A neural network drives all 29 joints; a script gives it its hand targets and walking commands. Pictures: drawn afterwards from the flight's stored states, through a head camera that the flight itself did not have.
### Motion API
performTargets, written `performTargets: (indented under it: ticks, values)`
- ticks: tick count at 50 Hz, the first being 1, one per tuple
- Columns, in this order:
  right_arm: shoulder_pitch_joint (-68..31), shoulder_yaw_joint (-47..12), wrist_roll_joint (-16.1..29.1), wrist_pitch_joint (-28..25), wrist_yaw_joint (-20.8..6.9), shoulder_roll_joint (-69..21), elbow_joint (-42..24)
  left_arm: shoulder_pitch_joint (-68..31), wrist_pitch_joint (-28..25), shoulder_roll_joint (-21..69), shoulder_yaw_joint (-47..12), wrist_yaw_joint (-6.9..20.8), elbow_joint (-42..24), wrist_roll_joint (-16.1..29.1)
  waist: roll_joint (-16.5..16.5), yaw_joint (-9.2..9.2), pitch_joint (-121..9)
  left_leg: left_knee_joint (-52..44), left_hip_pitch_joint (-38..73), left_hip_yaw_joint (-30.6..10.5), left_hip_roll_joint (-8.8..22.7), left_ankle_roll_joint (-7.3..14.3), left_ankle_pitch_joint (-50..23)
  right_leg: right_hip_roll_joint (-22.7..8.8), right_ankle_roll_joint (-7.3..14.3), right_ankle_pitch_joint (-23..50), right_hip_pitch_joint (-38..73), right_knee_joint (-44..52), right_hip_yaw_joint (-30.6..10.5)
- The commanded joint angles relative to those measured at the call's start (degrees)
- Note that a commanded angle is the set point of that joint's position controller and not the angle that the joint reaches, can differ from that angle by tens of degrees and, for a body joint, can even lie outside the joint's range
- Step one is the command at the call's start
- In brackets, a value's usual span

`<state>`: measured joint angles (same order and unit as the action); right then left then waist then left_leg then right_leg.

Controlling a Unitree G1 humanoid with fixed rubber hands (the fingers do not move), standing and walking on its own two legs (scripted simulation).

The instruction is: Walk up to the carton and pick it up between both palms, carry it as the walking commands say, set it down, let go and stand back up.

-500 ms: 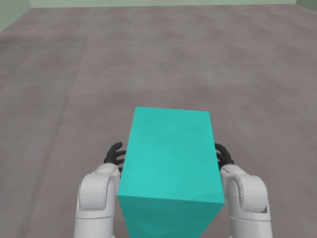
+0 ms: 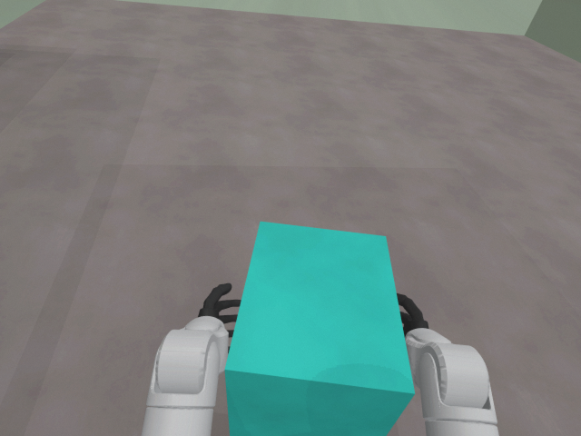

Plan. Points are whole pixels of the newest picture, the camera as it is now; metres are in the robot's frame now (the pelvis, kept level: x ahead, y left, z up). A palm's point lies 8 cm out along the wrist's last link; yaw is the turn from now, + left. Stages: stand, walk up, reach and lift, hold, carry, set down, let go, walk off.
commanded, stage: carry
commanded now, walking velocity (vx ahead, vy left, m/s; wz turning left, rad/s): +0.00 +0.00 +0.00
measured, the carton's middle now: (307, 354) +0.27 -0.01 -0.01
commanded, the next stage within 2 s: none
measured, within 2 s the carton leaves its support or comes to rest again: neither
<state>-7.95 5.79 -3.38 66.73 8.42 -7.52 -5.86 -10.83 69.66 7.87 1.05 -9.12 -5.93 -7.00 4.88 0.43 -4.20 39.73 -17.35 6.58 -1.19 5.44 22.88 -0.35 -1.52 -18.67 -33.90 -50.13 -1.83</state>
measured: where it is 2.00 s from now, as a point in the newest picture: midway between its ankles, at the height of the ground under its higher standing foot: outside the picture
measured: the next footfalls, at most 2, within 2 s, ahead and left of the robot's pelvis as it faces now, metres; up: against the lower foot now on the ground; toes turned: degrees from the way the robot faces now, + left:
right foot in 0.20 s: -0.01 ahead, -0.11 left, +0.00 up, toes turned -4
right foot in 1.94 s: +0.16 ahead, -0.12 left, +0.00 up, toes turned -8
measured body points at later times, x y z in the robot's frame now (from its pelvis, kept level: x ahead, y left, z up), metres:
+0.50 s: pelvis -0.03 +0.00 +0.01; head -0.04 -0.01 +0.46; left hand +0.25 +0.14 +0.07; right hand +0.25 -0.13 +0.06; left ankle -0.01 +0.05 -0.72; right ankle -0.05 -0.11 -0.72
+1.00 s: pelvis -0.05 -0.02 +0.01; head -0.07 -0.01 +0.46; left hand +0.24 +0.12 +0.08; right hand +0.23 -0.16 +0.08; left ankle -0.01 +0.05 -0.72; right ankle -0.05 -0.11 -0.72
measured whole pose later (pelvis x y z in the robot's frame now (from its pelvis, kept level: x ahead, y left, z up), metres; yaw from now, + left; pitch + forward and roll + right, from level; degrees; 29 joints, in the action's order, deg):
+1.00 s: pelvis -0.05 -0.02 +0.01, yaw +0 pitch +1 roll +0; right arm -12.3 6.1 -3.2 68.1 9.9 -8.1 -10.0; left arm -14.0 68.9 8.5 3.8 -8.3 -9.5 -6.8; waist 0.9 0.0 -4.2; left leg 30.0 -19.4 7.1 -2.3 4.7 12.4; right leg 0.2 2.5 -17.1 -17.6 -33.2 4.2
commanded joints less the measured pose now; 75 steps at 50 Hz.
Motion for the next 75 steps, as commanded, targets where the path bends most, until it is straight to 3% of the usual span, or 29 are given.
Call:
performTargets:
  ticks: [1,5,8,11,13,14,17,21,25,29,34,35,36,39,45,48,50,51,53,54,57,62,65,66,68,69,71,73,75]
  values:
    - [-40.2,-33.1,18.7,-6.4,-16.7,-53.9,-6.9,-38.9,-9.3,58.2,-34.8,14.1,-8.0,20.0,-14.9,0.03,-13.7,-21.7,4.5,-15.8,13.1,-3.0,-16.6,-1.3,0.3,0.0,2.2,-1.2,1.5]
    - [-42.1,-41.9,25.1,-6.7,-15.8,-55.5,-20.3,-34.2,-9.8,59.6,-38.2,12.9,-17.2,23.9,-14.3,-0.72,-18.6,-12.9,19.9,-15.1,13.2,-5.3,-63.8,2.1,0.3,-5.7,3.3,8.9,6.0]
    - [-26.6,-40.7,21.7,-2.9,-14.6,-53.2,-13.6,-24.9,-5.5,56.0,-38.6,13.0,-13.1,22.6,-14.6,-1.25,-24.2,-8.6,26.9,-15.6,14.1,-4.0,-71.7,1.1,1.4,1.1,10.0,21.8,6.0]
    - [-26.0,-41.5,20.8,-1.2,-14.6,-52.5,-14.3,-21.1,-4.4,55.6,-38.0,14.3,-12.0,22.2,-12.3,-0.85,-30.5,-4.9,18.5,-13.0,10.7,-4.9,-59.7,-5.2,4.5,27.0,26.5,22.2,1.7]
    - [-31.9,-45.0,22.6,-1.2,-14.7,-52.6,-20.4,-19.9,-5.3,56.5,-36.0,14.6,-11.7,21.3,1.1,0.18,-29.9,-5.0,7.4,-9.1,8.8,-6.9,-48.0,-8.9,7.7,47.5,34.5,13.9,-1.4]
    - [-31.8,-44.1,22.3,-2.1,-15.1,-52.4,-17.7,-20.7,-6.4,56.3,-35.3,14.9,-10.3,21.2,0.3,0.17,-28.6,-6.1,8.2,-7.5,7.8,-5.9,-39.3,-9.3,7.9,50.4,31.7,14.3,-1.6]
    - [-37.9,-46.6,23.8,-2.9,-14.5,-53.8,-23.0,-26.6,-6.6,56.6,-37.3,15.7,-16.0,24.2,3.2,0.17,-23.4,-8.1,8.2,-7.3,7.1,-3.0,-34.5,-7.6,5.1,39.1,26.3,17.0,2.0]
    - [-34.9,-42.8,22.0,-2.3,-14.8,-53.3,-16.6,-29.0,-5.9,54.3,-37.0,16.0,-15.2,23.6,-4.7,0.23,-21.9,-11.2,10.6,-10.6,9.1,-2.2,-39.5,-6.5,4.3,16.1,21.7,18.5,0.5]
    - [-36.4,-40.9,20.7,-2.9,-14.9,-54.1,-14.0,-31.7,-6.6,53.8,-35.8,16.2,-13.2,23.0,-1.5,0.12,-17.9,-13.6,8.3,-9.5,8.0,-1.1,-19.7,-7.8,5.4,11.5,19.8,22.4,-1.8]
    - [-40.4,-40.9,22.8,-1.7,-14.3,-55.3,-17.2,-35.9,-4.8,55.4,-38.4,16.1,-17.1,26.6,-5.2,0.15,-17.0,-15.7,8.2,-10.4,8.1,-1.3,-19.0,-7.1,5.4,6.3,18.1,22.5,-1.5]
    - [-35.6,-37.9,19.7,-1.4,-14.5,-55.8,-6.6,-35.3,-4.9,54.2,-34.4,16.0,-9.8,23.1,-4.0,0.14,-16.4,-17.1,7.5,-12.3,9.5,-2.0,-19.2,-6.2,5.0,4.4,19.0,22.5,-1.2]
    - [-38.4,-40.3,22.7,-1.3,-14.5,-55.5,-14.1,-34.9,-4.5,55.1,-37.1,15.9,-14.2,25.7,-6.1,0.36,-16.7,-16.5,7.1,-11.0,8.6,-1.9,-18.2,-6.8,5.4,5.0,19.2,22.8,-1.6]
    - [-36.4,-37.4,19.3,-1.2,-14.5,-54.6,-6.4,-32.8,-4.6,53.7,-33.4,16.1,-6.7,22.4,-4.8,0.17,-15.4,-16.4,6.7,-10.8,8.2,-2.0,-16.5,-6.8,5.4,4.7,18.1,23.4,-1.7]
    - [-40.0,-40.2,22.1,-0.2,-14.5,-55.8,-10.1,-33.1,-3.5,54.4,-33.4,15.6,-8.1,22.3,-1.5,0.3,-14.1,-16.9,5.2,-10.5,8.6,-1.4,-13.8,-6.7,5.4,2.7,18.2,24.6,-1.3]
    - [-39.5,-38.9,21.9,-0.4,-14.7,-55.9,-11.2,-35.7,-3.7,55.8,-35.4,15.3,-11.0,23.4,-7.4,0.3,-15.1,-15.5,6.8,-9.1,8.1,-1.4,-19.0,-6.8,5.5,6.4,17.9,24.1,-1.7]
    - [-41.2,-41.2,23.9,-0.1,-14.4,-56.6,-14.9,-37.0,-3.5,56.2,-36.4,15.1,-14.8,25.0,-4.4,0.15,-17.3,-15.3,6.4,-9.6,7.8,-1.6,-15.7,-7.0,5.5,5.0,18.9,24.8,-1.7]
    - [-41.7,-39.7,22.2,0.1,-13.9,-55.7,-12.7,-33.9,-3.2,55.5,-33.3,15.4,-9.0,22.9,-1.5,0.11,-18.1,-15.3,7.6,-9.8,7.9,-0.9,-15.0,-6.6,5.7,4.2,18.7,24.5,-1.8]
    - [-42.9,-40.6,24.0,-0.2,-14.3,-56.4,-15.7,-35.9,-3.6,56.0,-35.3,15.1,-13.9,24.0,-5.2,0.32,-18.0,-15.6,7.8,-10.0,8.3,-0.9,-16.3,-6.9,5.9,4.6,18.2,24.7,-2.2]
    - [-42.7,-41.4,24.7,1.0,-13.8,-55.6,-17.3,-36.2,-2.7,55.8,-35.2,14.7,-15.3,25.0,-3.4,0.12,-18.2,-14.7,6.4,-9.5,8.1,-1.2,-18.8,-7.1,6.1,7.6,19.9,24.6,-1.6]
    - [-40.1,-40.0,22.7,0.5,-14.2,-55.3,-13.2,-31.9,-2.9,55.4,-33.3,14.8,-9.8,22.1,-6.1,0.36,-18.9,-13.8,7.1,-8.6,7.6,-1.0,-21.3,-7.6,6.3,11.1,21.1,24.2,-1.7]
    - [-37.4,-38.8,21.7,-0.3,-14.3,-55.2,-10.3,-33.1,-4.2,54.4,-33.0,15.0,-11.1,22.2,-2.8,0.16,-23.1,-12.4,10.1,-9.0,8.7,-0.5,-25.5,-7.8,5.8,16.1,22.4,23.0,-2.1]
    - [-39.9,-41.2,24.1,-0.6,-14.1,-56.2,-18.4,-35.8,-3.9,56.3,-37.3,15.1,-18.7,26.5,-4.6,0.32,-22.0,-13.7,8.9,-9.4,8.6,-0.7,-24.2,-7.2,5.4,11.7,21.3,22.9,-1.2]
    - [-36.0,-38.6,20.5,-0.5,-13.7,-55.2,-10.8,-32.8,-3.9,54.7,-33.4,14.9,-10.7,22.4,-0.5,0.16,-22.3,-12.1,10.1,-9.3,9.1,-0.5,-28.9,-6.9,5.5,16.4,22.2,22.8,-0.7]
    - [-35.4,-39.8,21.4,-0.7,-13.9,-54.6,-14.2,-32.5,-4.2,55.5,-35.5,15.1,-13.6,24.0,-3.6,0.2,-22.1,-12.1,9.6,-8.0,8.4,-0.8,-27.2,-7.6,5.9,17.1,21.7,22.6,-1.4]
    - [-38.1,-38.9,19.5,-1.9,-14.1,-53.7,-11.8,-29.4,-5.2,54.8,-31.7,15.8,-6.6,20.9,-1.2,0.12,-22.8,-11.9,11.0,-8.7,8.6,-0.4,-25.0,-7.6,5.6,16.7,21.4,23.4,-1.9]
    - [-39.2,-40.2,20.9,-1.6,-14.0,-54.1,-14.6,-33.0,-5.1,55.2,-34.1,15.7,-11.3,23.1,-3.6,0.24,-19.5,-12.3,9.5,-7.6,8.1,-0.7,-24.7,-7.8,5.8,17.3,19.0,24.0,-2.3]
    - [-37.5,-40.7,21.6,-1.3,-14.2,-56.1,-13.5,-34.3,-4.5,56.1,-35.6,15.9,-12.9,24.7,-3.4,0.6,-17.7,-11.8,6.5,-7.4,5.9,0.0,-7.6,-6.6,7.2,-3.5,18.6,23.4,-1.2]
    - [-41.3,-43.3,23.6,-0.7,-14.4,-57.3,-16.1,-34.0,-3.8,56.9,-36.6,16.1,-14.4,24.3,-3.2,1.38,-15.5,-8.1,1.1,-7.1,5.0,-0.3,1.3,-9.0,9.4,-17.1,19.6,29.3,-7.1]
    - [-38.2,-42.5,22.7,0.7,-14.3,-56.4,-10.9,-33.1,-2.9,54.3,-35.6,15.9,-12.6,23.3,2.6,1.27,-12.8,-4.7,-4.0,-5.6,2.8,-1.2,5.3,-13.0,10.7,-29.3,20.1,34.6,-13.1]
